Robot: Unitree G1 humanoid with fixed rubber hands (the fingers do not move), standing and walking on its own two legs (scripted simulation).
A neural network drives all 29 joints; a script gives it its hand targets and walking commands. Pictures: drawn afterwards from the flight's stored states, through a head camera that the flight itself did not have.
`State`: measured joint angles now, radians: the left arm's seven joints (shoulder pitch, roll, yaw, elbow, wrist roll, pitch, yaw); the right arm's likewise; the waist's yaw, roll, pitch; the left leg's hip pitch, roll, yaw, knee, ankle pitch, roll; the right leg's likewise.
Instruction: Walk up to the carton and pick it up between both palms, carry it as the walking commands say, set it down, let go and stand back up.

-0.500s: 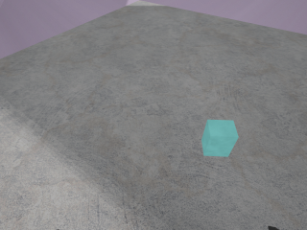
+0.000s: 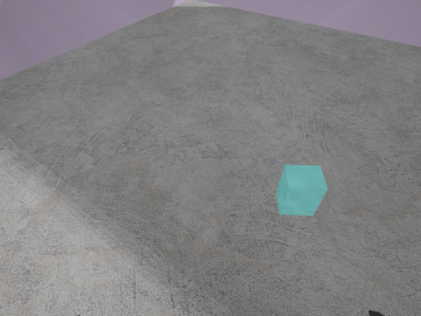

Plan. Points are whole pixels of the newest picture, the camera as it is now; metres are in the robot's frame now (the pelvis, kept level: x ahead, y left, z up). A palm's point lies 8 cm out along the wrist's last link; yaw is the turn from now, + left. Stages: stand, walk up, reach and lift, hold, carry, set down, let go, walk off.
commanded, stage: stand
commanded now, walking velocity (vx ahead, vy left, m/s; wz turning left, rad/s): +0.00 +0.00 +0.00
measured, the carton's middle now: (299, 190) +0.85 -0.44 -0.66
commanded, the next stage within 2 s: walk up in 0.52 s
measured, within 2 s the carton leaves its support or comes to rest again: neither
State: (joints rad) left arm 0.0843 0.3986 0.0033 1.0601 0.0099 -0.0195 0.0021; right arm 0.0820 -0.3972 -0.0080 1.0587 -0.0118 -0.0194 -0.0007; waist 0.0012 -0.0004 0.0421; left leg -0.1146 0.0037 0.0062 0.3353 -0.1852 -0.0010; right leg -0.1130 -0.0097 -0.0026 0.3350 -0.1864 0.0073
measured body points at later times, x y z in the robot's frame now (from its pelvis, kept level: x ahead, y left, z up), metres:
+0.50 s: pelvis +0.01 +0.00 +0.00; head +0.01 +0.00 +0.45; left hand +0.11 +0.32 -0.11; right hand +0.11 -0.32 -0.11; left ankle +0.00 +0.12 -0.75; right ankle +0.00 -0.12 -0.75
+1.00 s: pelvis +0.05 -0.06 +0.00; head +0.08 -0.05 +0.45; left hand +0.22 +0.19 -0.14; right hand +0.00 -0.36 -0.13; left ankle +0.00 +0.12 -0.75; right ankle +0.11 -0.24 -0.69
